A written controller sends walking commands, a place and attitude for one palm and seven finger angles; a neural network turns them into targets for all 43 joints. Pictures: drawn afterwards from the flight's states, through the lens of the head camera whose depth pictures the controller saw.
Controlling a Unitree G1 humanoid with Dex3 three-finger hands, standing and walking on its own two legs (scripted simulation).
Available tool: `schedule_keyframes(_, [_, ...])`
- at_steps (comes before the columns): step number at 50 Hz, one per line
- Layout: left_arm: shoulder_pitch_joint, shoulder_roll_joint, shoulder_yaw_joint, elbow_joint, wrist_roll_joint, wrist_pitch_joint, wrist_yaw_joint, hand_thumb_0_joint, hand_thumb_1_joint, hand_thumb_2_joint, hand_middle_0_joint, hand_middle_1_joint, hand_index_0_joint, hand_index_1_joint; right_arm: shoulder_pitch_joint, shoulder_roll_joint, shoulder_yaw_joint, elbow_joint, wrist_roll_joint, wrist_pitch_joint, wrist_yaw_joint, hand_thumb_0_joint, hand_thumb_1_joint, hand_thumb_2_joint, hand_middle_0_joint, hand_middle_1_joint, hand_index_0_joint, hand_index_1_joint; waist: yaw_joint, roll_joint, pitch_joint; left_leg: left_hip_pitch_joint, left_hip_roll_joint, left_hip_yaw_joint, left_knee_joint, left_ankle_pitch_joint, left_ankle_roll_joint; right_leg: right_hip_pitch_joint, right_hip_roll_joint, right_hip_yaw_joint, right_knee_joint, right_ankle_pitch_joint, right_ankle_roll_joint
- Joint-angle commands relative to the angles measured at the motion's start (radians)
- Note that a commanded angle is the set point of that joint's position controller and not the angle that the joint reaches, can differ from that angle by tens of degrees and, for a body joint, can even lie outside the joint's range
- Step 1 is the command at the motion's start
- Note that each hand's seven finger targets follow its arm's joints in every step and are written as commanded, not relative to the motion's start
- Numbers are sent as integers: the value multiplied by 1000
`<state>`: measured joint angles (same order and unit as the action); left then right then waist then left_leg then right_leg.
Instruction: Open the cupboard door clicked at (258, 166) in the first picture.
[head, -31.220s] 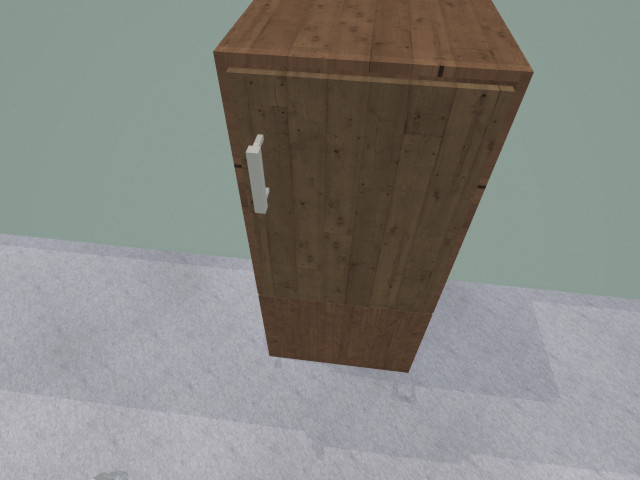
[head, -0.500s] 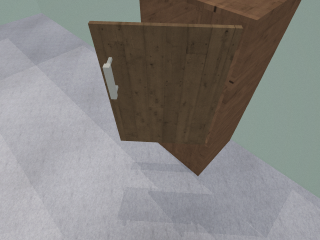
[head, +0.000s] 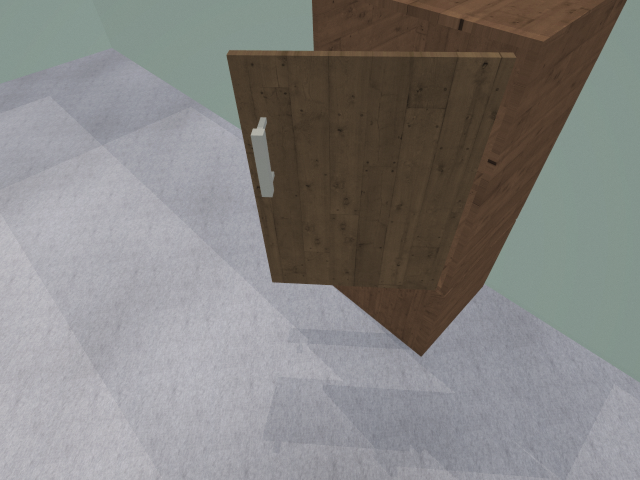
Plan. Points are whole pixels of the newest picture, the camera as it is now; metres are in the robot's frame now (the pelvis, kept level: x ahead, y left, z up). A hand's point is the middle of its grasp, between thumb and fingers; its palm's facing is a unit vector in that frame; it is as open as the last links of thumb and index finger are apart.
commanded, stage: come to a stop and stand still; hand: left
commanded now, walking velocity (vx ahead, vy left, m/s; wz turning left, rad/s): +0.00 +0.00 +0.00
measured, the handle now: (265, 158) +0.61 +0.15 +0.06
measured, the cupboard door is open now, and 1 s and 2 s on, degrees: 41 41 41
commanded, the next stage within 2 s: look again from close up in 0.20 s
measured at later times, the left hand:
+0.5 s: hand out of the picture +0.02 +0.17 -0.15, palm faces +0.00 -0.97 -0.22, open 7.3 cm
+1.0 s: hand out of the picture +0.02 +0.13 -0.16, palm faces +0.04 -0.98 -0.20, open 7.3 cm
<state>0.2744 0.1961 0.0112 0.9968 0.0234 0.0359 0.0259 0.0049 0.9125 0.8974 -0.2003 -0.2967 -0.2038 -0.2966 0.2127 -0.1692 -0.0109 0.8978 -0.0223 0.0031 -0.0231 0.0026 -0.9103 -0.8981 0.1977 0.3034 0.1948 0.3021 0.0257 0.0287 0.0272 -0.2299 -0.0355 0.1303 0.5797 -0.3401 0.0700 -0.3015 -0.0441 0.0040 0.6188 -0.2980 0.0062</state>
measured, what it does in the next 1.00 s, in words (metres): stands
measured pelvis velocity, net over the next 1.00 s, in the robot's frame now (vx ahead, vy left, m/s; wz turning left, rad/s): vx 0.02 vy -0.04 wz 0.02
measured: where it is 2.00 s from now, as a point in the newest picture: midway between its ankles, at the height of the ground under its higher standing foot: outside the picture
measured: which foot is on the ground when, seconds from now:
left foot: down 0.00-1.00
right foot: down 0.00-1.00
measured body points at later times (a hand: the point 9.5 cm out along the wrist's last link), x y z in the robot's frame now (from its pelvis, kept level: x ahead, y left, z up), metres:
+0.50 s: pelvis +0.00 -0.02 +0.01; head +0.01 -0.03 +0.46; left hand +0.03 +0.22 -0.14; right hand +0.00 -0.25 -0.15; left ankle -0.01 +0.07 -0.73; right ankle +0.02 -0.13 -0.73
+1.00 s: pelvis +0.02 -0.04 +0.01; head +0.03 -0.05 +0.46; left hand +0.01 +0.18 -0.14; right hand +0.03 -0.26 -0.15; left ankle -0.01 +0.07 -0.73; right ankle +0.02 -0.13 -0.73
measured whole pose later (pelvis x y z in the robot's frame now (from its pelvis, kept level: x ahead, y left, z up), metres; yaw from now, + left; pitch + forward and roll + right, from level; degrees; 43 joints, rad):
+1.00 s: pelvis +0.02 -0.04 +0.01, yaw +1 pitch +0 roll +1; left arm 0.29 0.15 -0.02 1.11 0.01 -0.01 0.03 0.01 0.92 0.90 -0.20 -0.30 -0.20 -0.30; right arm 0.28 -0.15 0.01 1.13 -0.02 -0.03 -0.03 0.00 -0.91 -0.90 0.20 0.30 0.19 0.30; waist 0.01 0.01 0.02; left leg -0.13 0.02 0.08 0.41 -0.26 0.00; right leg -0.20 0.01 -0.05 0.45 -0.25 -0.04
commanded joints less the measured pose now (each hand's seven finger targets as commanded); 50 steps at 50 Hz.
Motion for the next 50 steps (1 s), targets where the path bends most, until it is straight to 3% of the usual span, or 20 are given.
schedule_keyframes(1, [-8,96,7,-62,-3,-43,3,0,900,900,-200,-300,-200,-300,55,-145,-31,-38,8,-28,-3,0,-900,-900,200,300,200,300,-41,-121,-17,9,148,-200,-213,109,-4,2,-36,80,-143,114,-49])
schedule_keyframes(3, [-5,95,6,-63,-2,-40,3,0,900,900,-200,-300,-200,-300,61,-153,-30,-22,6,-33,-2,0,-900,-900,200,300,200,300,-40,-101,-5,4,158,-212,-260,56,-4,0,-31,69,-149,75,-43])
schedule_keyframes(4, [-1,99,7,-60,0,-40,3,0,900,900,-200,-300,-200,-300,50,-156,-29,-17,5,-36,-1,0,-900,-900,200,300,200,300,-34,-34,15,-7,158,-215,-284,51,-4,1,-31,62,-146,78,-45])
schedule_keyframes(6, [13,102,6,-49,0,-39,2,0,900,900,-200,-300,-200,-300,44,-154,-23,-2,4,-37,-1,0,-900,-900,200,300,200,300,-28,-23,35,-31,161,-222,-313,3,-6,10,-29,60,-151,72,-44])
schedule_keyframes(10, [26,101,2,-26,-1,-43,1,0,900,900,-200,-300,-200,-300,54,-149,-15,32,5,-40,0,0,-900,-900,200,300,200,300,-24,-35,15,-18,156,-212,-320,16,-9,33,-42,59,-171,84,-43])
schedule_keyframes(16, [21,100,-3,9,-8,-52,3,0,900,900,-200,-300,-200,-300,81,-135,-2,94,8,-48,-3,0,-900,-900,200,300,200,300,-24,-45,-9,27,147,-179,-286,164,-17,69,-62,71,-198,143,-43])
schedule_keyframes(23, [19,90,-6,46,-12,-55,5,0,900,900,-200,-300,-200,-300,106,-117,7,156,9,-49,-6,0,-900,-900,200,300,200,300,-21,-22,8,28,147,-166,-287,184,-26,91,-64,73,-218,158,-49])
schedule_keyframes(46, [49,70,-8,76,-13,-68,9,0,900,900,-200,-300,-200,-300,135,-73,8,214,12,-40,-12,0,-900,-900,200,300,200,300,-29,-61,23,54,140,-137,-249,198,-43,102,-70,87,-264,224,-60])
schedule_keyframes(48, [71,61,-4,81,-10,-65,5,0,900,900,-200,-300,-200,-300,151,-71,10,222,7,-38,-10,0,-900,-900,200,300,200,300,-24,-62,15,48,132,-125,-231,92,-41,106,-63,88,-260,66,-68])
schedule_keyframes(50, [84,67,5,78,-5,-57,-1,0,900,900,-200,-300,-200,-300,147,-69,7,214,3,-31,-5,0,-900,-900,200,300,200,300,-18,-70,71,-6,112,-109,-198,-34,-36,69,-67,124,-288,-137,-84])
